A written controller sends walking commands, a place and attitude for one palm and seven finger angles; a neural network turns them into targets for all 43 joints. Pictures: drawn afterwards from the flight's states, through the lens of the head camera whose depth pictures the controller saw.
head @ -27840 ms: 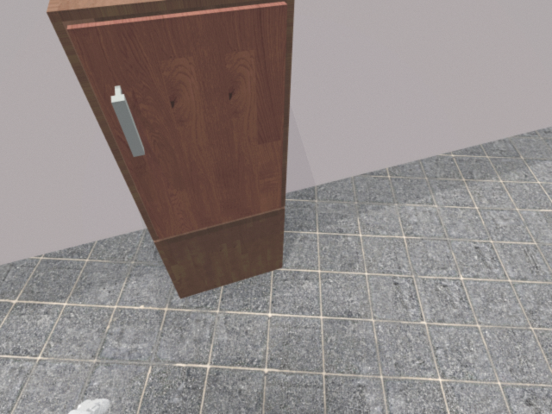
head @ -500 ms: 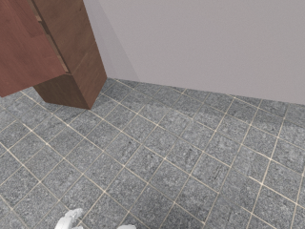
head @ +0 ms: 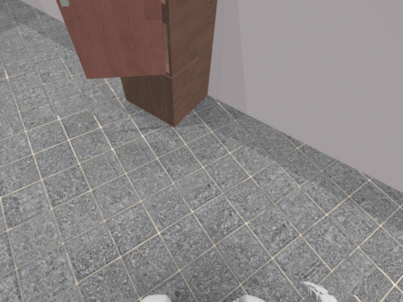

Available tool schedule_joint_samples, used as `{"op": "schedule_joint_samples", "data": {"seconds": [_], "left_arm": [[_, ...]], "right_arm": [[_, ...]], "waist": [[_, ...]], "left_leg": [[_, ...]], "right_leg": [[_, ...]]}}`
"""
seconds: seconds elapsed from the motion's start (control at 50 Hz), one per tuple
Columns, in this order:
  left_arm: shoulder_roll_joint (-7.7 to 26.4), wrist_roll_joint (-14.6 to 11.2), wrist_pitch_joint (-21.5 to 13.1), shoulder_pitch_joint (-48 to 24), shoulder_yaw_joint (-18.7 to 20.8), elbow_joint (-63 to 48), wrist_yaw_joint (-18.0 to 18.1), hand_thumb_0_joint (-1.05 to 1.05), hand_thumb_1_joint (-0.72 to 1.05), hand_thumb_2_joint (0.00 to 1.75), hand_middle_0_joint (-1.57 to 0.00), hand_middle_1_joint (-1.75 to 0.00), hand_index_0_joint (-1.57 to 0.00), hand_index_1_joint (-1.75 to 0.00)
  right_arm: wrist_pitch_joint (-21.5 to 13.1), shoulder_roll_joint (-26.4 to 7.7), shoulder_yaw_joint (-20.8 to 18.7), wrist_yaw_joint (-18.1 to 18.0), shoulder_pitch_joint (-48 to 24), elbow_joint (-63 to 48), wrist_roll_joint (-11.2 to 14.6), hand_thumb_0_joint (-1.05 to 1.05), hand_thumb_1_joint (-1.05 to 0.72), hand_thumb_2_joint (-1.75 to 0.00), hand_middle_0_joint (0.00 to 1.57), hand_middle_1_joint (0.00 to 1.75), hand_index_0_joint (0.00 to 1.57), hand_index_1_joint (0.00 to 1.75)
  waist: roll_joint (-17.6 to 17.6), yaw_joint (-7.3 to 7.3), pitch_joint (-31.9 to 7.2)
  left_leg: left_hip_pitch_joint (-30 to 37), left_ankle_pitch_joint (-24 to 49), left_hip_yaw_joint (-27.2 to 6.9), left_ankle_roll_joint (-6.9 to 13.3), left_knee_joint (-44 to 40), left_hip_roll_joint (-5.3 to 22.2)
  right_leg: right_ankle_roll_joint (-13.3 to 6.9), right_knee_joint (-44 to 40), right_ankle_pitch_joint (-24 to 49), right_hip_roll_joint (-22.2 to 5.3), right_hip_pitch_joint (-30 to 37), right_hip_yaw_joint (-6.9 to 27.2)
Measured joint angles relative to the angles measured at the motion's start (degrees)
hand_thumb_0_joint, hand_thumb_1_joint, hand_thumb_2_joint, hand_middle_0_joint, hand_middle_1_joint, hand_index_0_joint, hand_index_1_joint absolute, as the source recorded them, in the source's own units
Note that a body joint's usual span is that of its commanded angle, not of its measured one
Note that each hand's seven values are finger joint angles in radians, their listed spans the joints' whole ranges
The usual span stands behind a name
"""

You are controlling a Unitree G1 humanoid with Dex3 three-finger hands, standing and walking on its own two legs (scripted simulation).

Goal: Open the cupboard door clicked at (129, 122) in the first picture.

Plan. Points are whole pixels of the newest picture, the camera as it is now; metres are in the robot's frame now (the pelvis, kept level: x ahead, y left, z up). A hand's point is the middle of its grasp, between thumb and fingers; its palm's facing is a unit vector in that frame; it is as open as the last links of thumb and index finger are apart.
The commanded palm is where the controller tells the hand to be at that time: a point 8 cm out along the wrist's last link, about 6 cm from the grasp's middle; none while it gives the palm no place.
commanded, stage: turn to face it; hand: left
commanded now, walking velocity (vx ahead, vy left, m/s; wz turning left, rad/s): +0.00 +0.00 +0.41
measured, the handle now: out of the picture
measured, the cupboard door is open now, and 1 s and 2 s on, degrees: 44 44 44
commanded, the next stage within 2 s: take the last steps up to it in 0.42 s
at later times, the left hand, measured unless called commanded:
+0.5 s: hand out of the picture +0.05 +0.14 -0.14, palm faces +0.19 -0.95 -0.25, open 7.3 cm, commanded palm none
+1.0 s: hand out of the picture -0.12 +0.17 -0.17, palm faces +0.41 -0.89 -0.19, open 7.4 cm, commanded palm none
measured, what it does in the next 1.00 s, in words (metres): steps on the spot, turning left: right foot, then left foot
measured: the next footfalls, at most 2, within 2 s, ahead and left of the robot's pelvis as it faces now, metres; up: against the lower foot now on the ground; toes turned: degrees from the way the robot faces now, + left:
right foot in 0.34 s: +0.05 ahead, -0.14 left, +0.00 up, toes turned +3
left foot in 0.92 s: +0.03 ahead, +0.15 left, +0.00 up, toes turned +24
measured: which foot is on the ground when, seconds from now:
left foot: down 0.00-0.36, up 0.38-0.90, down 0.92-1.00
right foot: up 0.00-0.32, down 0.34-0.92, up 0.94-1.00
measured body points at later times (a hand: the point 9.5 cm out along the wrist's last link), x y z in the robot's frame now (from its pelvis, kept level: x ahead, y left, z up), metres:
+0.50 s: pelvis +0.00 -0.06 +0.01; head +0.04 -0.08 +0.46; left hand +0.04 +0.19 -0.12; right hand +0.08 -0.29 -0.16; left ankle -0.04 +0.08 -0.64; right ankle +0.01 -0.14 -0.72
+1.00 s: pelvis +0.03 +0.03 +0.01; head +0.04 +0.05 +0.46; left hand -0.14 +0.22 -0.15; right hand +0.21 -0.15 -0.13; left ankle +0.00 +0.13 -0.72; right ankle +0.01 -0.12 -0.68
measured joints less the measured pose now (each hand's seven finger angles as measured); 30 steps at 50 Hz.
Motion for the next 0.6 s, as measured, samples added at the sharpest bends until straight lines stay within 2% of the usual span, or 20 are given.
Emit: {"op": "schedule_joint_samples", "data": {"seconds": [0.06, 0.14, 0.28, 0.32, 0.34, 0.36, 0.38, 0.42, 0.46, 0.5, 0.54, 0.6], "left_arm": [[0.01, 0.08, 0.06, -1.39, 0.19, -0.06, -0.38, 0.01, 0.91, 0.9, -0.2, -0.29, -0.2, -0.3], [-0.59, 0.08, -0.55, -2.8, -0.06, -1.19, -0.71, 0.01, 0.91, 0.9, -0.2, -0.29, -0.2, -0.3], [-2.51, -0.19, -0.96, -4.68, -0.94, -2.11, -0.76, 0.0, 0.91, 0.9, -0.2, -0.29, -0.2, -0.3], [-3.16, -0.35, -1.45, -4.91, -1.24, -2.25, -0.74, 0.0, 0.91, 0.9, -0.2, -0.29, -0.2, -0.3], [-3.4, -0.41, -1.88, -4.79, -1.4, -2.38, -0.72, 0.0, 0.91, 0.9, -0.2, -0.29, -0.2, -0.3], [-3.95, -0.27, -2.46, -4.71, -1.51, -2.26, -0.57, 0.0, 0.91, 0.9, -0.2, -0.29, -0.2, -0.3], [-4.67, -0.03, -2.88, -4.76, -1.75, -2.0, -0.44, 0.0, 0.91, 0.9, -0.2, -0.29, -0.2, -0.3], [-5.63, 0.03, -3.52, -4.28, -2.3, -1.74, -0.26, 0.0, 0.91, 0.9, -0.2, -0.29, -0.2, -0.3], [-6.4, -0.1, -3.76, -3.46, -2.69, -1.4, -0.12, 0.0, 0.91, 0.9, -0.2, -0.29, -0.2, -0.3], [-6.8, -0.24, -3.85, -2.61, -2.52, -0.92, 0.27, 0.0, 0.91, 0.9, -0.2, -0.3, -0.2, -0.3], [-6.47, -0.24, -4.0, -1.91, -2.23, -0.43, 0.54, 0.0, 0.93, 0.9, -0.2, -0.3, -0.2, -0.3], [-6.05, -0.06, -4.44, -0.77, -2.09, 0.48, 0.37, 0.0, 0.93, 0.9, -0.2, -0.3, -0.2, -0.3]], "right_arm": [[-0.18, 0.2, 0.42, -0.8, 0.96, 0.27, -0.13, 0.0, -0.91, -0.9, 0.2, 0.29, 0.2, 0.3], [-0.3, 0.61, 0.86, -0.99, 2.42, 1.14, -0.14, 0.0, -0.91, -0.9, 0.2, 0.3, 0.21, 0.3], [0.44, 1.52, 0.67, -0.85, 4.98, 2.64, -0.49, 0.0, -0.91, -0.9, 0.21, 0.3, 0.21, 0.3], [0.71, 1.53, 0.46, -0.9, 5.66, 3.07, -0.44, 0.0, -0.91, -0.9, 0.21, 0.3, 0.21, 0.3], [0.83, 1.53, 0.36, -0.91, 6.12, 3.31, -0.29, 0.0, -0.91, -0.9, 0.21, 0.3, 0.21, 0.3], [0.94, 1.23, 0.15, -0.86, 6.43, 3.62, -0.03, 0.0, -0.91, -0.9, 0.21, 0.3, 0.21, 0.3], [1.17, 0.84, -0.19, -0.84, 6.48, 4.02, 0.17, 0.0, -0.91, -0.9, 0.21, 0.3, 0.21, 0.3], [1.95, 0.46, -0.63, -0.84, 6.62, 4.99, 0.17, 0.0, -0.91, -0.9, 0.21, 0.3, 0.21, 0.3], [2.61, 0.14, -0.98, -0.71, 6.47, 5.99, 0.19, 0.0, -0.91, -0.9, 0.2, 0.29, 0.2, 0.3], [2.9, 0.02, -1.2, -0.54, 6.41, 6.71, 0.23, 0.0, -0.91, -0.9, 0.2, 0.29, 0.2, 0.3], [2.98, 0.15, -1.26, -0.48, 6.47, 7.28, 0.23, 0.0, -0.91, -0.9, 0.2, 0.29, 0.2, 0.3], [2.99, 0.36, -1.21, -0.4, 6.55, 8.06, 0.06, 0.0, -0.91, -0.9, 0.2, 0.29, 0.2, 0.3]], "waist": [[0.64, 0.23, -0.59], [1.65, 0.15, -1.14], [3.33, -1.41, -1.63], [3.8, -1.82, -1.76], [3.82, -1.88, -1.98], [4.5, -1.83, -2.08], [5.5, -2.04, -1.72], [5.8, -2.28, -1.42], [5.74, -2.3, -1.15], [5.55, -2.41, -1.21], [5.11, -2.36, -1.46], [4.46, -1.75, -1.88]], "left_leg": [[1.72, 2.4, -1.33, -0.6, -4.4, -0.38], [3.19, 4.96, -3.08, -0.43, -8.59, -0.6], [2.72, 5.36, -5.78, -1.9, -8.5, -0.74], [1.93, 4.75, -6.41, -2.62, -7.05, -0.97], [1.36, 4.23, -6.65, -3.07, -5.92, -1.27], [0.56, 3.44, -7.06, -3.55, -4.19, -1.14], [-0.49, -0.44, -7.59, -3.85, -0.83, -1.01], [-3.59, -7.83, -7.34, -4.35, 10.02, -1.65], [-6.35, -8.06, -6.64, -5.04, 20.59, -1.56], [-7.9, -5.99, -6.19, -5.67, 26.44, -0.79], [-8.16, -4.52, -5.97, -6.2, 27.79, 0.15], [-6.92, -4.03, -5.53, -6.68, 25.12, 1.39]], "right_leg": [[0.6, 4.1, 4.85, 1.08, -3.91, 3.42], [1.02, 0.86, 8.14, 1.72, -5.12, 5.08], [0.44, -14.1, 7.02, 4.24, 0.48, 4.56], [-0.03, -20.56, 9.25, 5.28, 3.73, 3.95], [-0.31, -25.29, 12.05, 5.55, 6.0, 3.56], [-2.24, -27.82, 12.41, 5.98, 7.34, 2.97], [-4.0, -27.58, 12.17, 6.34, 7.67, 2.2], [-5.9, -27.37, 11.76, 5.79, 8.52, 1.03], [-6.42, -29.02, 12.38, 5.33, 10.1, 0.11], [-6.51, -31.03, 13.32, 5.06, 11.45, -0.91], [-6.6, -32.59, 14.01, 4.8, 12.37, -1.99], [-6.62, -34.2, 14.56, 4.34, 13.35, -3.47]]}}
